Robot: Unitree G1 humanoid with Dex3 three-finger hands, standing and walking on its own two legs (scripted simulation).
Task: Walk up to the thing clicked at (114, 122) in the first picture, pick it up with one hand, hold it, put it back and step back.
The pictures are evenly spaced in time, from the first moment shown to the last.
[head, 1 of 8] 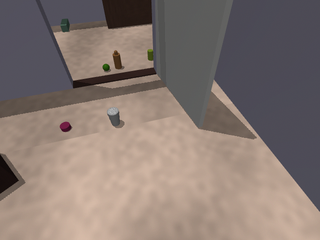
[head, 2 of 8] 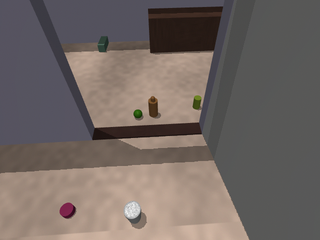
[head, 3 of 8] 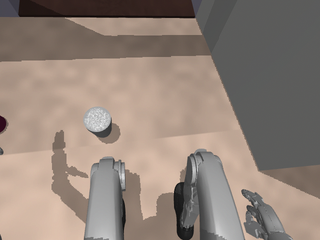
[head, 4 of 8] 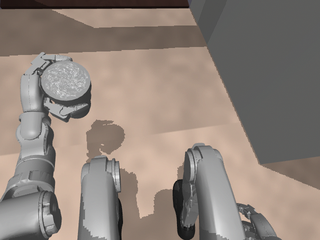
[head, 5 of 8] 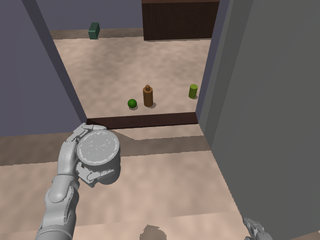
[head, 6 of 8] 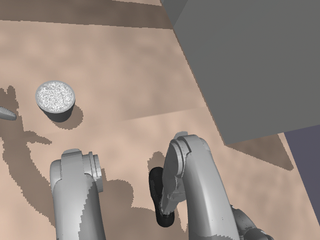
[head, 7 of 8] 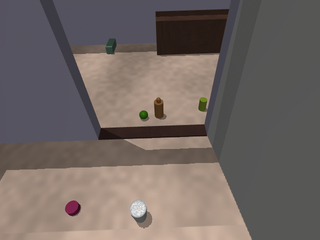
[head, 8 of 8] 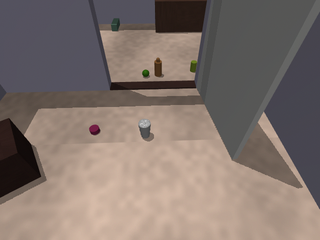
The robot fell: no
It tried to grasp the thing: yes
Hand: left
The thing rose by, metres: 0.68
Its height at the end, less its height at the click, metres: +0.00
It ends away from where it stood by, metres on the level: 0.01
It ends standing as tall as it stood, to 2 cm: yes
